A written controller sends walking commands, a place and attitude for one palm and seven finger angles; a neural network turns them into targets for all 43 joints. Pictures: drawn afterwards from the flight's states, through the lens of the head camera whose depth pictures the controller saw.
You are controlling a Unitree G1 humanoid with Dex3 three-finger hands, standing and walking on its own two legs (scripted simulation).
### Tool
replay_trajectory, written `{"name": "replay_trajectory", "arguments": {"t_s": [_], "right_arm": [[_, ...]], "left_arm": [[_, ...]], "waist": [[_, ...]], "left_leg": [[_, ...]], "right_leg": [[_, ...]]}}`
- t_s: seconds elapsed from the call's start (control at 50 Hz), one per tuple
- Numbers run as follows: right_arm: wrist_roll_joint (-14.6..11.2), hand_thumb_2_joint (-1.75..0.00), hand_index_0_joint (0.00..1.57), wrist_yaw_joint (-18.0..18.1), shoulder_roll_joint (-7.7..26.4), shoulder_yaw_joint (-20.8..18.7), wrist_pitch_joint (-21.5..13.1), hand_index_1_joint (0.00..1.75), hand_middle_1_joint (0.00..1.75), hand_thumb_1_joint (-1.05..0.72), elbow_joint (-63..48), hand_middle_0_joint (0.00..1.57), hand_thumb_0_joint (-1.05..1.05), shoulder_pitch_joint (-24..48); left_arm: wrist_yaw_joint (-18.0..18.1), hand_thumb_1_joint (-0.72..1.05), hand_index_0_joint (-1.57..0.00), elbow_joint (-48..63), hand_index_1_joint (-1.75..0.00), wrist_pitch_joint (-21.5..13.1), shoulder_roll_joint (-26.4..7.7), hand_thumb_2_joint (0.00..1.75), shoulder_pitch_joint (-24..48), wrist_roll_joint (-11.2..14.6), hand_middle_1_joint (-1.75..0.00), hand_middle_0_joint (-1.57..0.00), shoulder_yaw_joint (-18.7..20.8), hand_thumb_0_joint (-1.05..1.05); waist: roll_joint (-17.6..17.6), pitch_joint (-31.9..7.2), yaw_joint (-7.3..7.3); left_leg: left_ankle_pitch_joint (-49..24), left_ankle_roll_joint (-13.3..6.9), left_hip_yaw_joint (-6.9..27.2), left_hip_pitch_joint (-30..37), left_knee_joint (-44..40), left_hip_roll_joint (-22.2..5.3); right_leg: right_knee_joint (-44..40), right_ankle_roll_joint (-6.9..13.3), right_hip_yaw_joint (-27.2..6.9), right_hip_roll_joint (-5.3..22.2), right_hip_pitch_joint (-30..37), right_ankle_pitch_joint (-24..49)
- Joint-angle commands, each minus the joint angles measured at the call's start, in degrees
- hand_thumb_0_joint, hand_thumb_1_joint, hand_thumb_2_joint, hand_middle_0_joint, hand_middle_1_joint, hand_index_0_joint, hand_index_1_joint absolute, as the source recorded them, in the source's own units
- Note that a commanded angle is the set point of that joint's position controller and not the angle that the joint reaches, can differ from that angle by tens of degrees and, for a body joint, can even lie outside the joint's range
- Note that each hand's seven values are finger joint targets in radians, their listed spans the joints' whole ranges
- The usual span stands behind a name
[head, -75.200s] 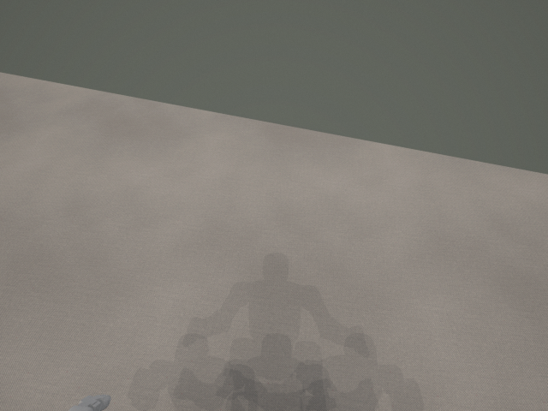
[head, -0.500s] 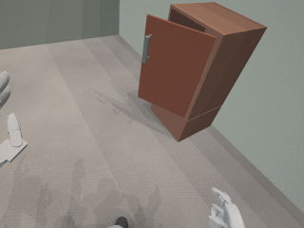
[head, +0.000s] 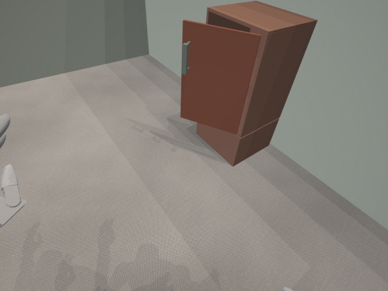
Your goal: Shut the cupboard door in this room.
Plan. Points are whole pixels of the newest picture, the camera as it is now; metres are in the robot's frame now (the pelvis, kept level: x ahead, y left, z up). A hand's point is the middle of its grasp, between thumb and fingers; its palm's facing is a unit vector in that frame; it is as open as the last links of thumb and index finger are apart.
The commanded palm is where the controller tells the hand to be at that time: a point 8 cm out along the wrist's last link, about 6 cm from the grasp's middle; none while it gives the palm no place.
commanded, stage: stop stepping back and stand still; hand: left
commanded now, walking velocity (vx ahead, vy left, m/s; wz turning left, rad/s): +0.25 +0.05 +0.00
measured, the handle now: (186, 57) +1.23 +0.07 -0.04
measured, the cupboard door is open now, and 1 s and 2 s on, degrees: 30 30 30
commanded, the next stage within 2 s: let the arm hang, fingers relaxed in 0.32 s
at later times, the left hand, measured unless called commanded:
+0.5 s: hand (33, 218) +0.21 +0.29 +0.10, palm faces +0.37 -0.82 -0.44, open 7.4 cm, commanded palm none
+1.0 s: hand out of the picture +0.01 +0.20 -0.17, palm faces +0.07 -0.97 -0.23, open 7.2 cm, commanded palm none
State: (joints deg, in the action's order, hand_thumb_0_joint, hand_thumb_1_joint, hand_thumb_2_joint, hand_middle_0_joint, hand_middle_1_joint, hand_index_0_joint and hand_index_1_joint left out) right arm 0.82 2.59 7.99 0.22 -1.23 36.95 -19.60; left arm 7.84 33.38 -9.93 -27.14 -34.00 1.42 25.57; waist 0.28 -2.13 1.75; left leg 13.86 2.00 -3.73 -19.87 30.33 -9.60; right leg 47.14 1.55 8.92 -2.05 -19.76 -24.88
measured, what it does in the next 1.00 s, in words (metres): steps on the spot: right foot, then left foot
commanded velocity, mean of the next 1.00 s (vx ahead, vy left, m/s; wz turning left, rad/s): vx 0.04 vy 0.02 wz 0.00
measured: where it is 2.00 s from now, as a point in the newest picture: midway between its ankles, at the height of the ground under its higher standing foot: outside the picture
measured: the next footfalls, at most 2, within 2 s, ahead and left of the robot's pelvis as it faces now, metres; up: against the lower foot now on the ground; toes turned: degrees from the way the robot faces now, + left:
right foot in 0.06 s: +0.01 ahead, -0.09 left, +0.00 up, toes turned -5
left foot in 0.38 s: +0.04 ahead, +0.12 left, +0.00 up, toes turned +6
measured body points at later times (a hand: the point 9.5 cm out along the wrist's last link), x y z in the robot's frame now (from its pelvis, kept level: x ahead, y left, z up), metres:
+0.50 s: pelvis -0.02 +0.02 -0.01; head -0.03 +0.01 +0.44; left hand +0.19 +0.33 +0.13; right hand +0.15 -0.23 -0.10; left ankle +0.01 +0.13 -0.74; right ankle -0.03 -0.09 -0.70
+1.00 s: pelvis +0.00 +0.01 +0.01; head +0.01 +0.00 +0.46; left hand +0.00 +0.25 -0.15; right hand -0.03 -0.22 -0.15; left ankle +0.00 +0.12 -0.74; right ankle +0.02 -0.09 -0.74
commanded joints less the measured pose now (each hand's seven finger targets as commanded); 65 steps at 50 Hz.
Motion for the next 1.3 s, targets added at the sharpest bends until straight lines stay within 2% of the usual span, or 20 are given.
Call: {"name": "replay_trajectory", "arguments": {"t_s": [0.0,0.02,0.04,0.06,0.16,0.3,0.32,0.36,0.38,0.4,0.42,0.48,0.54,0.58,0.62,0.64,0.72,0.8,0.98,1.28], "right_arm": [[-1.09,-0.9,0.2,0.77,8.41,-2.97,-3.47,0.3,0.3,-0.9,-8.58,0.2,0.0,10.71],[-1.27,-0.9,0.2,0.65,8.6,-3.23,-3.45,0.3,0.3,-0.9,-8.88,0.2,0.0,10.95],[-0.59,-0.9,0.2,0.97,10.43,-3.19,-4.65,0.3,0.3,-0.9,-8.54,0.2,0.0,12.39],[-0.92,-0.9,0.2,1.29,9.11,-3.33,-5.28,0.3,0.3,-0.9,-7.63,0.2,0.0,11.08],[-0.84,-0.9,0.2,2.66,9.94,-2.66,-4.48,0.3,0.3,-0.9,-6.82,0.2,0.0,12.62],[-0.31,-0.9,0.2,4.3,9.7,-2.86,-7.19,0.3,0.3,-0.9,-8.3,0.2,0.0,11.59],[-0.59,-0.9,0.2,4.34,10.48,-3.17,-7.44,0.3,0.3,-0.9,-8.83,0.2,0.0,11.08],[-0.9,-0.9,0.2,3.76,12.59,-3.53,-6.99,0.3,0.3,-0.9,-10.07,0.2,0.0,11.01],[-0.6,-0.9,0.2,3.38,11.13,-3.23,-7.05,0.3,0.3,-0.9,-8.98,0.2,0.0,11.32],[0.82,-0.9,0.2,-2.9,18.97,-4.12,-6.86,0.3,0.3,-0.9,1.74,0.2,0.0,6.13],[0.77,-0.9,0.2,-2.64,15.13,-3.82,-3.19,0.3,0.3,-0.9,-0.1,0.2,0.0,4.01],[1.76,-0.9,0.2,-1.49,15.12,-3.21,-2.32,0.3,0.3,-0.9,-2.12,0.2,0.0,6.47],[0.71,-0.9,0.2,-1.87,15.16,-2.14,-0.14,0.3,0.3,-0.9,-0.13,0.2,0.0,11.28],[0.0,-0.9,0.2,-2.35,12.72,-1.38,0.8,0.3,0.3,-0.9,1.81,0.2,0.0,10.81],[0.51,-0.9,0.2,-2.77,10.25,-1.39,2.32,0.3,0.3,-0.9,5.2,0.2,0.0,6.95],[0.9,-0.9,0.2,-2.47,9.66,-1.42,2.91,0.3,0.3,-0.9,7.33,0.2,0.0,7.49],[0.85,-0.9,0.2,-1.77,6.48,-1.29,1.56,0.3,0.3,-0.9,15.07,0.2,0.0,1.71],[0.37,-0.9,0.2,-1.04,5.96,-0.98,0.77,0.3,0.3,-0.9,20.0,0.2,0.0,2.03],[-0.05,-0.9,0.2,-0.48,5.86,-0.67,1.26,0.3,0.3,-0.9,25.83,0.2,0.0,-1.84],[-0.33,-0.9,0.2,-0.17,4.01,-0.84,1.02,0.3,0.3,-0.9,27.27,0.2,0.0,-3.51]], "left_arm": [[2.54,0.9,-0.2,4.1,-0.3,-0.82,-8.65,0.9,5.34,0.57,-0.3,-0.2,7.14,0.0],[2.73,0.9,-0.2,4.33,-0.3,-1.14,-12.06,0.9,7.9,0.6,-0.3,-0.2,8.94,0.0],[2.72,0.9,-0.2,6.16,-0.3,-2.72,-15.09,0.9,13.2,0.84,-0.3,-0.2,11.4,0.0],[2.89,0.9,-0.2,0.81,-0.3,-2.89,-11.11,0.9,11.64,0.47,-0.3,-0.2,8.77,0.0],[1.97,0.9,-0.2,0.37,-0.3,-3.79,-6.37,0.9,14.39,0.14,-0.3,-0.2,2.04,0.0],[4.5,0.9,-0.2,9.06,-0.3,-5.28,-8.47,0.9,13.11,-0.07,-0.3,-0.2,4.59,0.0],[4.55,0.9,-0.2,10.21,-0.3,-5.7,-8.55,0.9,12.9,0.32,-0.3,-0.2,5.09,0.0],[4.67,0.9,-0.2,10.7,-0.3,-6.17,-8.56,0.9,11.48,0.19,-0.3,-0.2,6.63,0.0],[3.83,0.9,-0.2,6.51,-0.3,-6.2,-9.02,0.9,8.97,0.35,-0.3,-0.2,7.27,0.0],[-5.74,0.9,-0.2,-33.95,-0.3,6.01,10.98,0.9,12.04,-5.23,-0.3,-0.2,-18.89,0.0],[-7.17,0.9,-0.2,-36.31,-0.3,10.47,12.03,0.9,11.9,-3.85,-0.3,-0.2,-19.02,0.0],[-7.82,0.9,-0.2,-44.15,-0.3,11.17,12.5,0.9,17.48,-3.06,-0.3,-0.2,-22.35,0.0],[-7.93,0.9,-0.2,-56.35,-0.3,11.53,10.33,0.9,17.54,-2.06,-0.3,-0.2,-22.82,0.0],[-7.42,0.9,-0.2,-63.36,-0.3,11.03,5.06,0.9,15.48,-2.37,-0.3,-0.2,-22.34,0.0],[-7.52,0.9,-0.2,-69.09,-0.3,10.33,1.51,0.9,19.29,-2.8,-0.3,-0.2,-22.44,0.0],[-7.17,0.9,-0.2,-71.51,-0.3,9.94,2.98,0.9,21.85,-2.64,-0.3,-0.2,-22.67,0.0],[-6.31,0.9,-0.2,-80.17,-0.3,8.44,11.01,0.9,20.4,-2.64,-0.3,-0.2,-22.19,0.0],[-5.96,0.9,-0.2,-86.52,-0.3,9.0,11.84,0.9,19.06,-2.01,-0.3,-0.2,-23.26,0.0],[-6.13,0.9,-0.2,-95.4,-0.3,9.71,11.68,0.9,16.96,-1.8,-0.3,-0.2,-24.2,0.0],[-5.65,0.9,-0.2,-98.16,-0.3,9.49,14.72,0.9,12.08,-2.17,-0.3,-0.2,-24.62,0.0]], "waist": [[-0.28,-2.6,-2.81],[-14.21,-0.5,-2.49],[-11.91,3.81,-1.45],[-13.16,2.24,-0.72],[-6.28,6.38,-0.78],[-2.28,1.05,-1.52],[1.32,0.21,-1.06],[15.86,-1.17,-1.37],[17.74,-1.1,-1.0],[21.65,4.91,5.25],[16.48,1.56,3.02],[-0.64,-2.78,0.06],[-0.47,-1.96,-3.29],[-4.44,-1.97,-4.25],[-8.92,1.55,-0.64],[-12.67,4.01,-0.89],[-3.89,-2.85,0.42],[4.54,-3.27,-1.31],[0.08,6.45,-1.55],[-1.18,8.12,-1.16]], "left_leg": [[19.64,-2.89,-3.82,-18.57,13.89,2.35],[14.48,-2.18,-1.79,-27.7,31.43,6.37],[11.01,-1.37,2.28,-28.93,41.83,5.49],[11.06,-1.36,5.13,-29.24,43.98,4.2],[2.39,-1.47,1.28,-17.35,30.71,3.75],[4.75,-3.28,-4.79,5.89,-1.18,7.77],[5.92,-4.22,-2.06,9.71,-5.8,6.22],[-1.04,-10.04,18.35,14.87,-11.8,-6.29],[4.35,-10.91,21.2,11.87,-15.9,-9.44],[-21.0,-10.48,19.04,9.26,-7.48,-7.36],[-39.39,-11.45,16.38,8.89,-5.42,-7.79],[-41.55,-11.82,13.24,11.61,-2.92,-7.22],[-20.58,-9.01,8.49,0.09,-4.37,-3.22],[0.7,-4.14,4.68,-6.66,-0.99,3.91],[13.05,-1.94,0.78,0.05,5.24,9.57],[10.02,-2.07,1.76,2.01,8.35,9.21],[-3.34,-2.48,4.43,7.95,-1.42,7.3],[-11.82,-3.14,6.48,10.0,-8.18,3.62],[-2.97,-3.29,5.96,7.62,-13.27,3.94],[-1.01,-4.08,5.64,8.82,-13.53,4.18]], "right_leg": [[-24.42,5.59,-8.67,4.57,20.52,-7.47],[-33.14,11.77,-31.79,17.46,18.56,-12.32],[-36.64,13.8,-36.56,22.08,10.38,-4.78],[-37.69,13.53,-40.06,23.71,7.67,-18.96],[-37.05,8.32,-21.34,17.26,-1.54,-15.63],[-28.9,6.35,-15.87,13.88,1.58,-10.32],[-22.77,4.45,-14.52,11.67,1.23,-5.55],[-5.73,-0.98,-6.49,2.26,-5.83,3.04],[-1.96,-1.88,-6.02,2.48,-6.85,-5.35],[7.57,-2.89,-5.2,3.64,-17.39,-6.51],[11.28,-3.51,-8.9,2.97,-15.16,-7.68],[5.91,-4.12,-8.7,2.98,-10.36,-5.58],[-9.79,-4.23,-6.88,2.82,6.61,8.71],[-21.31,-2.72,-14.64,6.91,15.73,13.19],[-34.2,3.9,-27.92,17.33,0.75,-6.64],[-37.32,4.95,-28.93,15.99,-3.05,-7.83],[-28.34,3.89,-19.17,11.64,7.23,19.76],[-26.35,0.46,-13.55,7.56,11.79,22.69],[-30.68,0.26,-13.53,6.75,10.43,14.23],[-29.5,-0.4,-13.81,6.26,6.82,14.21]]}}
